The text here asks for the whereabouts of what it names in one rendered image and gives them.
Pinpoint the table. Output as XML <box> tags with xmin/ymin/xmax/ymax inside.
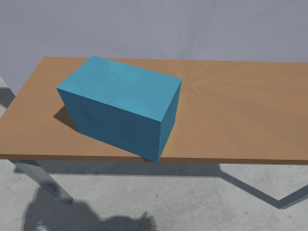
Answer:
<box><xmin>0</xmin><ymin>57</ymin><xmax>308</xmax><ymax>210</ymax></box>

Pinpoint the carton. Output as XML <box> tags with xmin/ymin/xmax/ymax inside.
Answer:
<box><xmin>56</xmin><ymin>55</ymin><xmax>182</xmax><ymax>163</ymax></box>

